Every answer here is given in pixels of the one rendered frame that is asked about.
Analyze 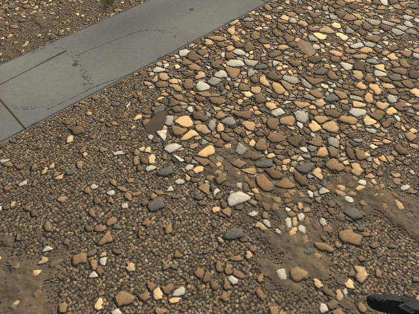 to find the robot right hand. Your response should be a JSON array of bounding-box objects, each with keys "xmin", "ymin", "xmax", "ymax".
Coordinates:
[{"xmin": 367, "ymin": 294, "xmax": 419, "ymax": 314}]

